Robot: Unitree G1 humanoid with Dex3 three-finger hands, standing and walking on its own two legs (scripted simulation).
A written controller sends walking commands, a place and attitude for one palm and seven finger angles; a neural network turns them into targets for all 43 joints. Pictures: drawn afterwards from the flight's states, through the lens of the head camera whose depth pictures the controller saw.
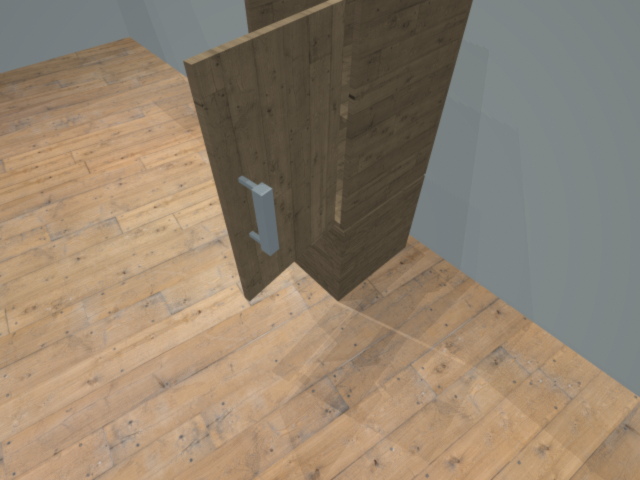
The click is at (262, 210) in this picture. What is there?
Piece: cupboard door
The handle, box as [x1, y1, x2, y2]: [238, 176, 278, 255]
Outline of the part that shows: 241,176 238,178 239,182 248,187 252,191 259,232 258,235 251,231 249,235 261,244 262,250 270,255 278,248 272,189 262,182 257,185 245,177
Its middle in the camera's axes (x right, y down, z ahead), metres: -0.12 -0.04 +0.75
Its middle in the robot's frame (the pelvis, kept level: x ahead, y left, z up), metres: +0.58 +0.15 -0.06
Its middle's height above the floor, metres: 0.72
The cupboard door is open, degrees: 98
